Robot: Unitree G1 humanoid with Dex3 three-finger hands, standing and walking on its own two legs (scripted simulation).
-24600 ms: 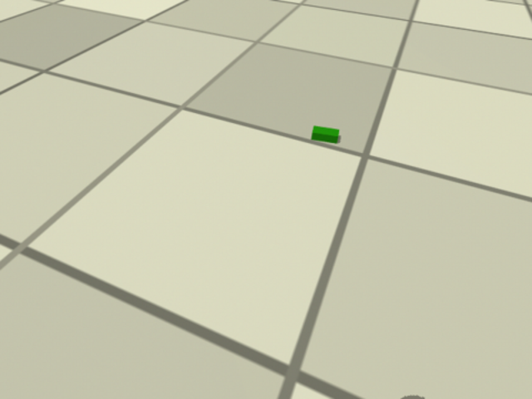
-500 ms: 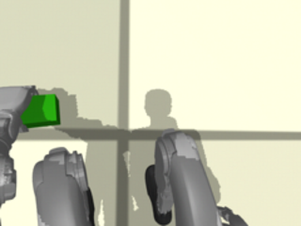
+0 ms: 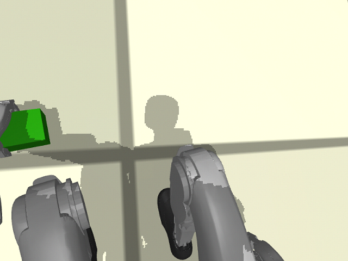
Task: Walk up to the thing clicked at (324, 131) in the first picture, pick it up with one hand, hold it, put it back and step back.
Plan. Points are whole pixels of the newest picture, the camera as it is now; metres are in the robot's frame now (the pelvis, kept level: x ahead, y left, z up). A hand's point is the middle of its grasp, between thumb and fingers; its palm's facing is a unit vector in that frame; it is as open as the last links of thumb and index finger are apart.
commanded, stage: rest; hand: left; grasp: from above
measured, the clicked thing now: (4, 133) +0.43 +0.29 -0.24
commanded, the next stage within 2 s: open in 0.76 s
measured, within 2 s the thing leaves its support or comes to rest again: neither
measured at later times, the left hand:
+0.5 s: hand (4, 134) +0.43 +0.29 -0.24, palm faces -0.45 -0.09 -0.89, open 10.7 cm
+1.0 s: hand (3, 136) +0.42 +0.29 -0.24, palm faces -0.46 -0.08 -0.88, open 10.8 cm
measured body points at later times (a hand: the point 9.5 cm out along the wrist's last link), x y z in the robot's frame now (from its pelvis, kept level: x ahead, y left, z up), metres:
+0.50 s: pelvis +0.00 +0.01 +0.00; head +0.26 +0.10 +0.35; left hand +0.45 +0.29 -0.19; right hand +0.05 -0.26 -0.08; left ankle +0.06 +0.13 -0.26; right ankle +0.10 -0.12 -0.26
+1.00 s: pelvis -0.01 +0.01 +0.00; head +0.25 +0.11 +0.35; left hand +0.44 +0.29 -0.19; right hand +0.04 -0.26 -0.07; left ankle +0.06 +0.13 -0.26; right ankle +0.10 -0.12 -0.26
